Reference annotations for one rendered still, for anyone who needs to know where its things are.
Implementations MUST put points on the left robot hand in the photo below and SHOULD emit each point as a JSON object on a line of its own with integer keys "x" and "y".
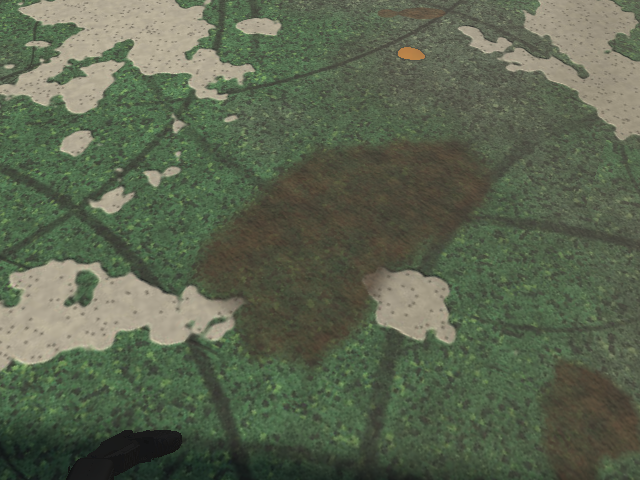
{"x": 123, "y": 451}

